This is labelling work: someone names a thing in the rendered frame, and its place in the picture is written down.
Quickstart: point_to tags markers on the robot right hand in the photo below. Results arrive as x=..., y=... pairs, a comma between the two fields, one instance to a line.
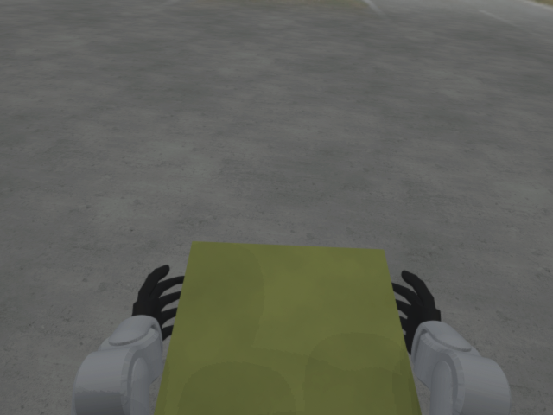
x=422, y=308

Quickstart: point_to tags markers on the left robot forearm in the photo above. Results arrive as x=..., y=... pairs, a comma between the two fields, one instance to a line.
x=115, y=379

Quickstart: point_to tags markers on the carton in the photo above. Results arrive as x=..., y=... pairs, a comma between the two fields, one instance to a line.
x=286, y=330

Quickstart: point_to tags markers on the right robot forearm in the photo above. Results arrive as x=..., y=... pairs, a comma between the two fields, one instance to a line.
x=460, y=380

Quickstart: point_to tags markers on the robot left hand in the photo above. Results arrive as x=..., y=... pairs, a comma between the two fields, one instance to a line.
x=148, y=302

